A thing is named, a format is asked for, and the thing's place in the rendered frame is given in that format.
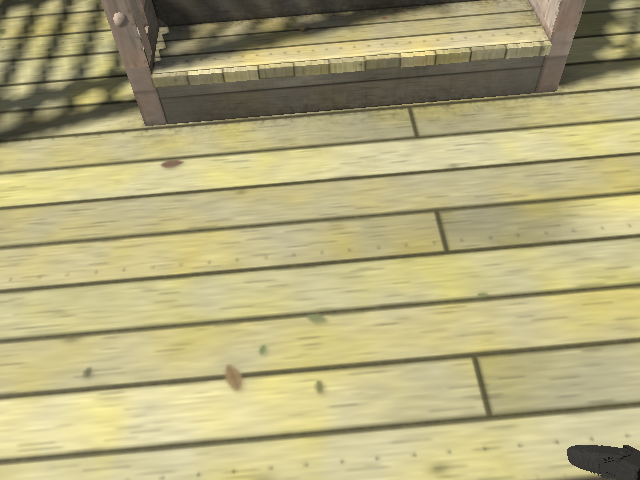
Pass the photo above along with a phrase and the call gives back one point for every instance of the right robot hand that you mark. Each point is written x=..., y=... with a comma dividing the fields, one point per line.
x=610, y=462

